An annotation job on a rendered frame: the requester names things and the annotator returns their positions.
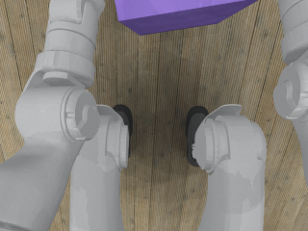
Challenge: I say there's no robot left forearm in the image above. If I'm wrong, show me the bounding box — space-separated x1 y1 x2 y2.
14 0 105 120

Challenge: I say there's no robot right forearm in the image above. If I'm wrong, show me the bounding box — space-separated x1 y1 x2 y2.
277 0 308 64

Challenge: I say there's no robot right foot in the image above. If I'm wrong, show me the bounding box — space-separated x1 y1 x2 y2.
185 106 209 167

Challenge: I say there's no left robot upper arm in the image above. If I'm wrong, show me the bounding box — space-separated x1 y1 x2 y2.
0 86 101 231

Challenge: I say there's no robot right thigh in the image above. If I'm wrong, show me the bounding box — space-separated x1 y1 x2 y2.
197 115 266 231

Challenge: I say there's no right robot upper arm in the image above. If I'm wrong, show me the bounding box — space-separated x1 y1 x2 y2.
273 57 308 188

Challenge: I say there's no carton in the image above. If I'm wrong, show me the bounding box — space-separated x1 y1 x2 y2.
115 0 258 36

